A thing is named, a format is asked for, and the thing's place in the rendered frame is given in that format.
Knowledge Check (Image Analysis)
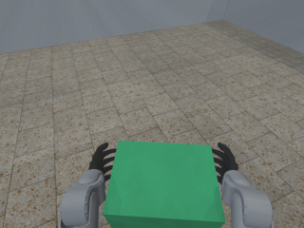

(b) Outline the right robot hand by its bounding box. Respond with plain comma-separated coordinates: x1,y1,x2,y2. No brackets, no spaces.
212,142,238,184

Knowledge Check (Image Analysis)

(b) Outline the carton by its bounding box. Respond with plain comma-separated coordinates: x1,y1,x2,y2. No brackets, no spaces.
103,141,226,228

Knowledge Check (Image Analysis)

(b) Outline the left robot hand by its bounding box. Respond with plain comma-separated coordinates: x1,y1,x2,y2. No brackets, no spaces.
88,142,117,181

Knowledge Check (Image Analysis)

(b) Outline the right robot forearm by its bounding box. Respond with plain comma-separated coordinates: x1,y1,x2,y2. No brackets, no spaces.
221,170,275,228

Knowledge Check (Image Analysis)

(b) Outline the left robot forearm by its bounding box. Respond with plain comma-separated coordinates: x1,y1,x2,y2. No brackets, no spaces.
58,169,106,228

